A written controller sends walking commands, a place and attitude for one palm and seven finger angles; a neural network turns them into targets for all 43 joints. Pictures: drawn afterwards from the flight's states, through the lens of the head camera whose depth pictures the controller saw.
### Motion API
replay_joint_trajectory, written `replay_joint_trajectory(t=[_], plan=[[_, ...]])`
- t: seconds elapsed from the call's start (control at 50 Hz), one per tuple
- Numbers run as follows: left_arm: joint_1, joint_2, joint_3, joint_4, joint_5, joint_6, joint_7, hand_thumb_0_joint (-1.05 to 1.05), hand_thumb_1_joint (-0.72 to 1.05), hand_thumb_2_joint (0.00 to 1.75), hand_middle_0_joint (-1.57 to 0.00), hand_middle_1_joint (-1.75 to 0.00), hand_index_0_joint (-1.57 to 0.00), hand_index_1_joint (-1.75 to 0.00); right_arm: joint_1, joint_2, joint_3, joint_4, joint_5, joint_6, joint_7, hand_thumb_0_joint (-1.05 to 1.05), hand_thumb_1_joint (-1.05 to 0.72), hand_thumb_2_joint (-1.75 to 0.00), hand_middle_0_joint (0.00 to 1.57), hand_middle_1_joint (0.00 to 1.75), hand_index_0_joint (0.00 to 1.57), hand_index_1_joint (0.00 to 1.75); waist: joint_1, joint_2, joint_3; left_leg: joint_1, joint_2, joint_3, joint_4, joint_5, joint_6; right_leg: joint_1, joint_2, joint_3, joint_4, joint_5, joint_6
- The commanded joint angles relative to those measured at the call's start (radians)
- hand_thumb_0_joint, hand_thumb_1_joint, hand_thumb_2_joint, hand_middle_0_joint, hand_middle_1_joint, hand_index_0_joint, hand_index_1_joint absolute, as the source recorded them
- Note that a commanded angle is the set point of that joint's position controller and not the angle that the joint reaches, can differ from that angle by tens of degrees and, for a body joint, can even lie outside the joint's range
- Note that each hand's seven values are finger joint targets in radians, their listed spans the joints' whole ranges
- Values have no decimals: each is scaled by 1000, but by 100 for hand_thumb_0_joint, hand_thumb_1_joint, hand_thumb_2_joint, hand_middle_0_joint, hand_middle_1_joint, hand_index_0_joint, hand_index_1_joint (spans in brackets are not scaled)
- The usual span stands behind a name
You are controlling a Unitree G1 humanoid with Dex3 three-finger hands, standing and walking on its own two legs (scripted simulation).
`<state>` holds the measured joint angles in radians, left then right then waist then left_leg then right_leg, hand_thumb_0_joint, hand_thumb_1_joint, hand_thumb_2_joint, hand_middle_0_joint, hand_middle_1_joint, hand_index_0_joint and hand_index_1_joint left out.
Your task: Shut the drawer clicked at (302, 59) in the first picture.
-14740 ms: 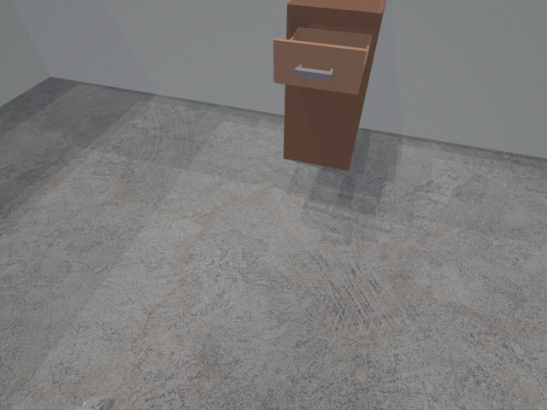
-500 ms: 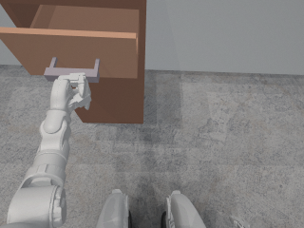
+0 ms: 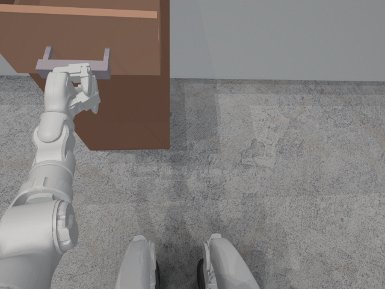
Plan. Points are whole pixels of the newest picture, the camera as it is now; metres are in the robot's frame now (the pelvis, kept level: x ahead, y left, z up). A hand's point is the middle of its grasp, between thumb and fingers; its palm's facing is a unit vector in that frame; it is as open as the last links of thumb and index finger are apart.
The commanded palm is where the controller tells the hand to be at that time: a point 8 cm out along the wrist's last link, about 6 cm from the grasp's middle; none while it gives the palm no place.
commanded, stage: push the drawer shut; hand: left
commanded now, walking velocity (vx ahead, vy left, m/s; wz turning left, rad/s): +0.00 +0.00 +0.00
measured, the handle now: (77, 60) +0.58 +0.21 +0.05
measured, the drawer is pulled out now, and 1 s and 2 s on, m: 0.06 0.00 0.00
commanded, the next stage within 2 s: pull the fist back off the drawer in 0.86 s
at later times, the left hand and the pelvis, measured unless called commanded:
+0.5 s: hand (97, 69) +0.56 +0.17 +0.05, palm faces -0.03 -1.00 -0.04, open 3.4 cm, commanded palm +0.56 +0.19 +0.05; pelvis -0.01 +0.01 -0.02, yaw -1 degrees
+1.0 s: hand (91, 66) +0.57 +0.18 +0.04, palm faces -0.02 -1.00 -0.07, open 3.4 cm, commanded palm +0.61 +0.18 +0.05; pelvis -0.03 +0.01 -0.03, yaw -1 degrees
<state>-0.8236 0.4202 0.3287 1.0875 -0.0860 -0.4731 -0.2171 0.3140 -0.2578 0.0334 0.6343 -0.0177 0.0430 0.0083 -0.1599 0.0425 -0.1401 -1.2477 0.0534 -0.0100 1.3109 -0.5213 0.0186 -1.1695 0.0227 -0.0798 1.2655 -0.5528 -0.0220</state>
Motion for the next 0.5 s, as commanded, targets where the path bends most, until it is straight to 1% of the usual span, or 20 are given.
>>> replay_joint_trajectory(t=[0.0, 0.02, 0.06, 0.08, 0.1, 0.12, 0.14, 0.16, 0.18, 0.2, 0.24, 0.26, 0.28, 0.3, 0.32, 0.34, 0.36, 0.38, 0.42, 0.48], plan=[[-540, 294, 84, -218, -17, -72, 28, 0, 90, 90, -140, -160, -140, -160, 161, -181, -61, -47, -4, -13, -15, 0, -90, -90, 20, 30, 20, 30, -44, 87, -513, 398, -24, -54, -117, 278, 23, 178, 30, 66, -188, 241, -1], [-560, 291, 76, -217, -15, -71, 27, 0, 90, 90, -140, -160, -140, -160, 163, -180, -60, -46, -5, -14, -15, 0, -90, -90, 20, 30, 20, 30, -52, 85, -516, 391, -25, -55, -115, 274, 24, 180, 30, 66, -186, 240, 0], [-589, 289, 70, -227, -10, -78, 24, 0, 90, 90, -140, -160, -140, -160, 170, -182, -60, -45, -7, -14, -13, 0, -90, -90, 20, 30, 20, 30, -51, 128, -543, 440, -22, -67, -117, 301, 20, 148, 32, 57, -175, 245, -5], [-584, 268, 56, -200, -9, -73, 24, 0, 90, 90, -140, -160, -140, -160, 170, -182, -61, -43, -7, -13, -10, 0, -90, -90, 20, 30, 20, 30, -59, 134, -530, 439, -22, -65, -116, 290, 20, 130, 32, 57, -181, 234, -4], [-603, 293, 72, -188, -9, -69, 26, 0, 90, 90, -140, -160, -140, -160, 174, -187, -59, -38, -8, -13, -12, 0, -90, -90, 20, 30, 20, 30, -68, 110, -509, 418, -18, -68, -112, 271, 22, 121, 33, 55, -182, 219, -3], [-627, 311, 75, -186, -4, -67, 28, 0, 90, 90, -140, -160, -140, -160, 176, -190, -57, -35, -9, -14, -13, 0, -90, -90, 20, 30, 20, 30, -73, 136, -503, 412, -18, -68, -111, 263, 22, 111, 32, 57, -181, 210, -3], [-645, 322, 84, -183, -2, -68, 31, 0, 90, 90, -140, -160, -140, -160, 184, -193, -56, -34, -11, -14, -13, 0, -90, -90, 20, 30, 20, 30, -77, 132, -511, 422, -17, -77, -110, 265, 23, 94, 34, 51, -172, 204, -5], [-666, 309, 64, -174, 6, -64, 30, 0, 90, 90, -140, -160, -140, -160, 184, -193, -55, -32, -11, -14, -13, 0, -90, -90, 20, 30, 20, 30, -87, 149, -512, 433, -16, -78, -110, 271, 22, 76, 33, 49, -172, 207, -4], [-698, 314, 64, -196, 7, -65, 33, 0, 90, 90, -140, -160, -140, -160, 190, -194, -55, -29, -14, -15, -13, 0, -90, -90, 20, 30, 20, 30, -87, 161, -535, 448, -15, -84, -108, 282, 21, 73, 33, 46, -166, 211, -4], [-687, 320, 70, -174, 14, -60, 36, 0, 90, 90, -140, -160, -140, -160, 193, -195, -56, -28, -15, -14, -12, 0, -90, -90, 20, 30, 20, 30, -84, 181, -540, 455, -15, -85, -107, 283, 18, 64, 33, 46, -167, 208, -7], [-716, 318, 65, -143, 12, -51, 39, 0, 90, 90, -140, -160, -140, -160, 203, -198, -51, -24, -19, -16, -11, 0, -90, -90, 20, 30, 20, 30, -106, 142, -522, 423, -15, -91, -101, 267, 25, 56, 36, 42, -163, 198, -4], [-715, 352, 90, -119, 20, -43, 42, 0, 90, 90, -140, -160, -140, -160, 207, -203, -51, -23, -18, -14, -13, 0, -90, -90, 20, 30, 20, 30, -106, 131, -518, 400, -13, -86, -94, 256, 26, 59, 35, 46, -166, 191, -1], [-760, 358, 75, -148, 26, -44, 42, 0, 90, 90, -140, -160, -140, -160, 209, -203, -48, -24, -20, -15, -13, 0, -90, -90, 20, 30, 20, 30, -112, 159, -539, 402, -13, -88, -91, 262, 26, 59, 35, 47, -159, 195, -2], [-758, 366, 85, -130, 30, -38, 43, 0, 90, 90, -140, -160, -140, -160, 214, -203, -49, -24, -21, -15, -12, 0, -90, -90, 20, 30, 20, 30, -107, 170, -546, 404, -15, -88, -91, 256, 25, 55, 35, 46, -160, 188, -4], [-772, 369, 80, -127, 36, -34, 44, 0, 90, 90, -140, -160, -140, -160, 218, -205, -46, -24, -22, -15, -12, 0, -90, -90, 20, 30, 20, 30, -112, 165, -552, 406, -13, -93, -90, 260, 25, 51, 36, 44, -156, 188, -4], [-789, 355, 71, -130, 36, -34, 44, 0, 90, 90, -140, -160, -140, -160, 223, -203, -47, -22, -25, -18, -10, 0, -90, -90, 20, 30, 20, 30, -119, 193, -560, 423, -14, -95, -84, 273, 27, 31, 36, 43, -152, 194, -5], [-788, 393, 97, -112, 44, -29, 48, 0, 90, 90, -140, -160, -140, -160, 231, -210, -45, -19, -27, -14, -10, 0, -90, -90, 20, 30, 20, 30, -114, 182, -559, 424, -9, -103, -88, 272, 23, 24, 36, 36, -149, 189, -6], [-808, 389, 87, -114, 47, -23, 50, 0, 90, 90, -140, -160, -140, -160, 232, -208, -42, -22, -28, -14, -9, 0, -90, -90, 20, 30, 20, 30, -121, 199, -561, 423, -9, -103, -86, 280, 24, 20, 37, 35, -146, 194, -6], [-833, 390, 82, -113, 54, -14, 51, 0, 90, 90, -140, -160, -140, -160, 240, -208, -42, -19, -31, -13, -7, 0, -90, -90, 20, 30, 20, 30, -128, 201, -568, 420, -8, -103, -77, 285, 25, 18, 38, 37, -148, 198, -5], [-865, 428, 101, -103, 67, -3, 55, 0, 90, 90, -140, -160, -140, -160, 257, -214, -38, -15, -35, -11, -5, 0, -90, -90, 20, 30, 20, 30, -132, 223, -595, 436, -4, -113, -70, 308, 24, 0, 40, 31, -136, 206, -8]])
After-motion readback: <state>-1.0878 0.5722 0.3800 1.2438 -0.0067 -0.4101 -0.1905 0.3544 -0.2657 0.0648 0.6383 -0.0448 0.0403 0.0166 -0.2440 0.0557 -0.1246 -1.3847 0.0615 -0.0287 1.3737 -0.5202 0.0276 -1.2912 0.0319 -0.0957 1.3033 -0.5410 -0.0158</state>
